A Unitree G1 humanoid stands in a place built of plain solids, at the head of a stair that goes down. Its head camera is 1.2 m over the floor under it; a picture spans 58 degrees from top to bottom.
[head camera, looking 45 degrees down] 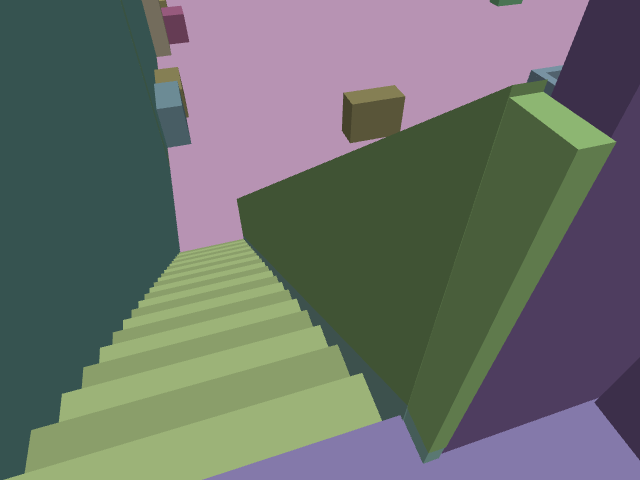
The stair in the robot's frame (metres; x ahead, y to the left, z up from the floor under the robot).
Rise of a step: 0.20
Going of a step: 0.25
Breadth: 1.18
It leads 18 degrees to the left of straight ahead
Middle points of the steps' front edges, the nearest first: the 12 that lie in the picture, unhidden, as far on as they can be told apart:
0.57 0.41 -0.20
0.80 0.49 -0.40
1.04 0.56 -0.61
1.28 0.64 -0.81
1.51 0.71 -1.01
1.75 0.79 -1.21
1.98 0.86 -1.42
2.22 0.93 -1.62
2.45 1.01 -1.82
2.69 1.08 -2.02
2.92 1.16 -2.23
3.16 1.23 -2.43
